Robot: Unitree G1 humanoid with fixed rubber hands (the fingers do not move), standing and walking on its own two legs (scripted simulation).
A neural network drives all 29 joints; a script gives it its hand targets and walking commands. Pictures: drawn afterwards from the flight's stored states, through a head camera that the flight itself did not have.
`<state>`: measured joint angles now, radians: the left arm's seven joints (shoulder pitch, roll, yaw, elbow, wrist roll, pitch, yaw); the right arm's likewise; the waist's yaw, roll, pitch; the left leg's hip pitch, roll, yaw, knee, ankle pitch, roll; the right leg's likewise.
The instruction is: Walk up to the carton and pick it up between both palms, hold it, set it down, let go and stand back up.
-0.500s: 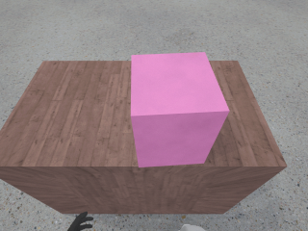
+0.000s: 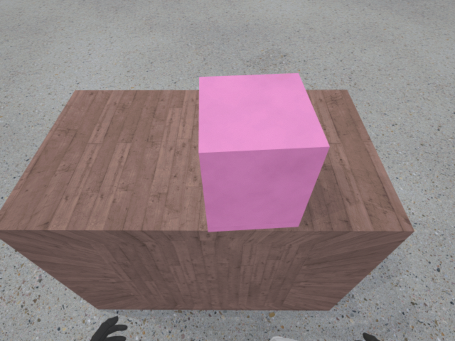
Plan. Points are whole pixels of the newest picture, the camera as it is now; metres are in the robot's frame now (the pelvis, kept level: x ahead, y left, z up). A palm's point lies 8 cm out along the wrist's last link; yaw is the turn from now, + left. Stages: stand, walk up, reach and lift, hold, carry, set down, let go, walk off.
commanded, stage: walk up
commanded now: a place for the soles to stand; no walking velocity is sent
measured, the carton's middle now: (251, 155) +0.47 -0.02 +0.04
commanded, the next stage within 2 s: none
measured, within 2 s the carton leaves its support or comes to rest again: neither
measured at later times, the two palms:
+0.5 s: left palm out of the picture +0.08 +0.25 -0.12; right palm out of the picture +0.04 -0.27 -0.12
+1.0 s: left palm out of the picture +0.10 +0.23 -0.12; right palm out of the picture +0.06 -0.32 -0.12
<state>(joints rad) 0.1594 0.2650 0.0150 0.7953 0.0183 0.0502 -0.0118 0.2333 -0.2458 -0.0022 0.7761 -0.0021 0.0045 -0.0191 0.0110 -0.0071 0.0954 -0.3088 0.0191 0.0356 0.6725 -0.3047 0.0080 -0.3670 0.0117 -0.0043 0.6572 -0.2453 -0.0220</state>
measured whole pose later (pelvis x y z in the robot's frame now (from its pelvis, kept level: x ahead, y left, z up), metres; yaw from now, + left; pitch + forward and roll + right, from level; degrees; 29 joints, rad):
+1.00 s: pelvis -0.01 -0.04 -0.01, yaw -1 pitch -2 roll +1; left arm 0.20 0.30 0.05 0.76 0.04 0.06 -0.04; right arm 0.25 -0.28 -0.04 0.77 -0.05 -0.01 -0.06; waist -0.02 -0.03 0.11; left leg -0.38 0.06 0.01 0.73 -0.31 -0.04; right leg -0.36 -0.03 0.02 0.75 -0.37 0.00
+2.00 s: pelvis +0.01 -0.06 +0.01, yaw +6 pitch -1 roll -1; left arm 0.24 0.27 -0.03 0.98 0.02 0.01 0.01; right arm 0.28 -0.24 0.03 0.93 -0.01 -0.03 -0.02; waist 0.00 0.00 0.03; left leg -0.26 -0.01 -0.10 0.57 -0.29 -0.01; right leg -0.19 -0.01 -0.14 0.51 -0.30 -0.03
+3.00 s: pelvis -0.02 -0.09 -0.03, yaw +3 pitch +3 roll +0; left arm 0.04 0.35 0.12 0.42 0.05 0.40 0.00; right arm -0.20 -0.17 -0.06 1.19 -0.03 -0.32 0.03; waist 0.01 -0.10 0.13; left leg -0.54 0.04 -0.07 0.89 -0.40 -0.06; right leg -0.51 0.04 -0.08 0.89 -0.41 -0.08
